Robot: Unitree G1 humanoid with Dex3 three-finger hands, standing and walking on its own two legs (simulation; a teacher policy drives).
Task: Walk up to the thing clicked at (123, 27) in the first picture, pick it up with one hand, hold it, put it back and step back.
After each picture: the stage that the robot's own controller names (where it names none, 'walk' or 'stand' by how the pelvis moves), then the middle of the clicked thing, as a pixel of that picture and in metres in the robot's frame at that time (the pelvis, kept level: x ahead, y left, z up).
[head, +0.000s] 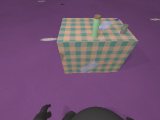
stand; (124, 29) +1.09 -0.41 -0.01
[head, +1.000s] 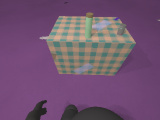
walk; (121, 29) +0.99 -0.30 +0.03
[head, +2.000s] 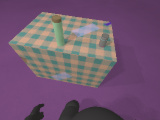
walk; (103, 40) +0.70 -0.04 +0.03
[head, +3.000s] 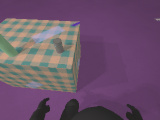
stand; (58, 46) +0.54 +0.30 +0.03
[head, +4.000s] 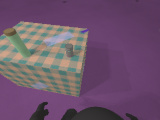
stand; (69, 50) +0.55 +0.21 +0.00
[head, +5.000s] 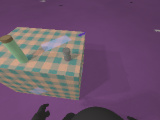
stand; (67, 54) +0.53 +0.22 -0.01
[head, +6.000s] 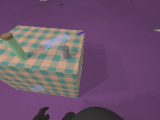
stand; (65, 52) +0.55 +0.24 -0.01
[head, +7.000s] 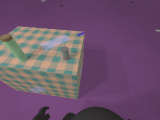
stand; (65, 53) +0.54 +0.24 -0.01
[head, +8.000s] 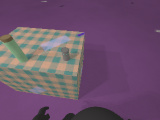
stand; (65, 54) +0.53 +0.24 -0.01
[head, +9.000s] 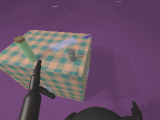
rise first; (72, 55) +0.54 +0.22 -0.01
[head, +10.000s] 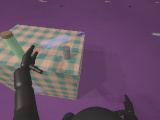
go down; (66, 53) +0.56 +0.21 +0.00
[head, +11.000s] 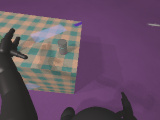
go down; (62, 47) +0.53 +0.21 +0.03
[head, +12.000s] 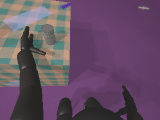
close in; (49, 35) +0.55 +0.23 +0.07
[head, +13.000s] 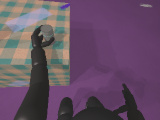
close; (48, 35) +0.55 +0.23 +0.08
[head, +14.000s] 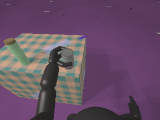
lift; (68, 59) +0.34 +0.15 +0.19
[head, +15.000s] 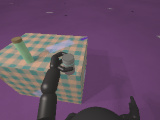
hold; (68, 64) +0.31 +0.15 +0.17
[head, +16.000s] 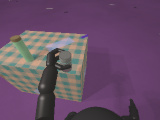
hold; (65, 62) +0.31 +0.16 +0.17
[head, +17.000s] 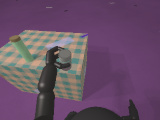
hold; (65, 60) +0.32 +0.17 +0.18
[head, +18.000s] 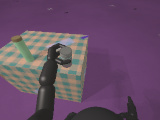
crouch; (66, 57) +0.34 +0.17 +0.19
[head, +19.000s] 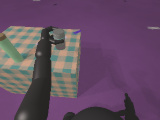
crouch; (59, 39) +0.46 +0.19 +0.21
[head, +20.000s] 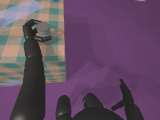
lower; (45, 34) +0.54 +0.21 +0.08
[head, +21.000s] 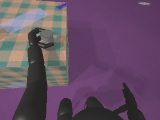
lower; (48, 40) +0.51 +0.21 +0.07
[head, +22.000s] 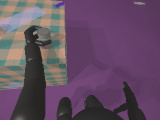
lower; (45, 38) +0.53 +0.22 +0.08
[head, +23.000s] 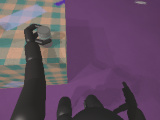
lower; (45, 37) +0.53 +0.22 +0.08
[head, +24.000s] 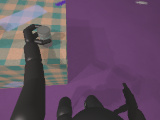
loosen; (45, 37) +0.53 +0.22 +0.08
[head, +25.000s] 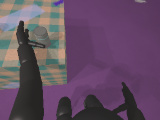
withdraw; (43, 38) +0.52 +0.23 +0.08
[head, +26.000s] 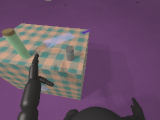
sink last; (70, 53) +0.51 +0.20 +0.04
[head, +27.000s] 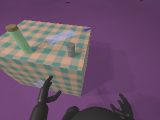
stand; (71, 50) +0.53 +0.21 +0.03
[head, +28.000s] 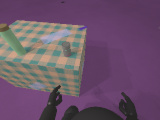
stand; (66, 49) +0.53 +0.22 +0.05
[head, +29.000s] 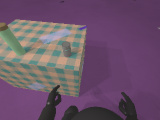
stand; (66, 49) +0.52 +0.22 +0.06
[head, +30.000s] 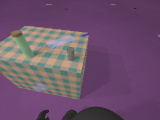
stand; (70, 54) +0.54 +0.20 +0.00
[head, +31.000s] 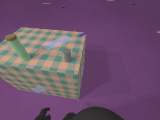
stand; (67, 55) +0.53 +0.23 -0.01
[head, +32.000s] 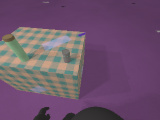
stand; (66, 56) +0.52 +0.23 -0.01
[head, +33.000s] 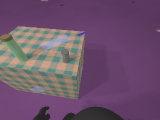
walk; (65, 56) +0.51 +0.23 -0.01
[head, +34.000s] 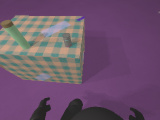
walk; (67, 40) +0.62 +0.25 +0.01
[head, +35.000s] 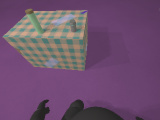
walk; (73, 26) +0.89 +0.25 +0.00
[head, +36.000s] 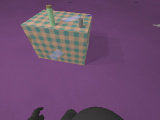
stand; (80, 22) +1.16 +0.20 +0.01
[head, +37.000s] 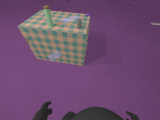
stand; (79, 23) +1.13 +0.20 -0.01
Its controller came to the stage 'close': yes
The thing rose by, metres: 0.20
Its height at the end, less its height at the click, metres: +0.00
